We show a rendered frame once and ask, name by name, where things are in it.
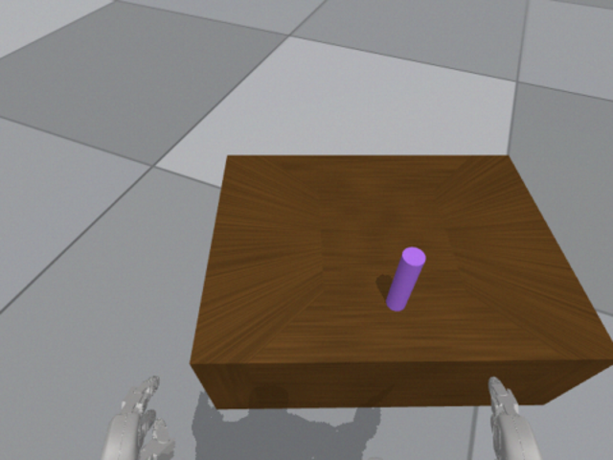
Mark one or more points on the can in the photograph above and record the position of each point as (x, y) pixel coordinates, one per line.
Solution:
(408, 271)

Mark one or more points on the right robot hand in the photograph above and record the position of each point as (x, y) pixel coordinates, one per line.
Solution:
(513, 437)

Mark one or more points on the left robot hand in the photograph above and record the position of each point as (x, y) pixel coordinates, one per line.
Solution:
(126, 431)

